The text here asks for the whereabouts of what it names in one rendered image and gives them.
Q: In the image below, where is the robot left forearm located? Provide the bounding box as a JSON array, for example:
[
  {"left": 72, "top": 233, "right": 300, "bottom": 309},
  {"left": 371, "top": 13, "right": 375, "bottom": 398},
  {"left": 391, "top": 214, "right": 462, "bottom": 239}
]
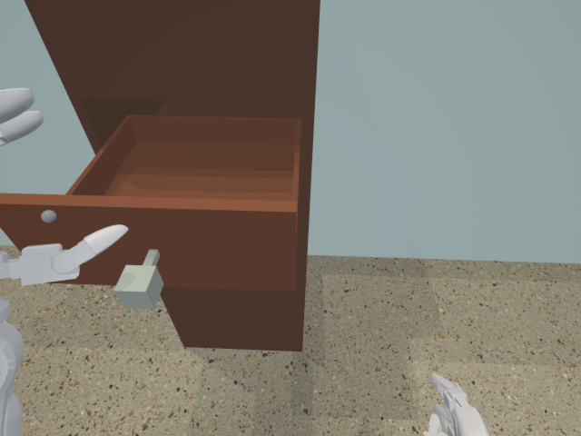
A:
[{"left": 0, "top": 298, "right": 24, "bottom": 436}]

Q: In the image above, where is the robot right hand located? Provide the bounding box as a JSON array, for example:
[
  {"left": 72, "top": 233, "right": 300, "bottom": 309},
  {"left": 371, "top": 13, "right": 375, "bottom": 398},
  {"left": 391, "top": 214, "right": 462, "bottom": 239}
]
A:
[{"left": 423, "top": 373, "right": 489, "bottom": 436}]

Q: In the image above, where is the handle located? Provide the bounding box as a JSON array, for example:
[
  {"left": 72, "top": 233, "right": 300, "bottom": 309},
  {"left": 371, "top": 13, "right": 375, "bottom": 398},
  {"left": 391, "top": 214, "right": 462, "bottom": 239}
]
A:
[{"left": 113, "top": 249, "right": 164, "bottom": 310}]

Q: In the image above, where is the drawer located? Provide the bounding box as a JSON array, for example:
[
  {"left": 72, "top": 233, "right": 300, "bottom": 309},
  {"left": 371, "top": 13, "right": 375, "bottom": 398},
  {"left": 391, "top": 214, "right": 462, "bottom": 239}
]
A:
[{"left": 0, "top": 115, "right": 301, "bottom": 292}]

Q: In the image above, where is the cabinet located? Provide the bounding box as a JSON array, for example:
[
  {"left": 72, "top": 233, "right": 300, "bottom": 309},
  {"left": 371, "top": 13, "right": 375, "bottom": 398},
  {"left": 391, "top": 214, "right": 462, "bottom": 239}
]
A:
[{"left": 25, "top": 0, "right": 320, "bottom": 352}]

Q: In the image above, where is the robot left hand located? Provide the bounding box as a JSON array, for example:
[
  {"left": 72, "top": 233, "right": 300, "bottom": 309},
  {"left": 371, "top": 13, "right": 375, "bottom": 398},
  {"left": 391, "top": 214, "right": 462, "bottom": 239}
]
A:
[{"left": 0, "top": 88, "right": 129, "bottom": 286}]

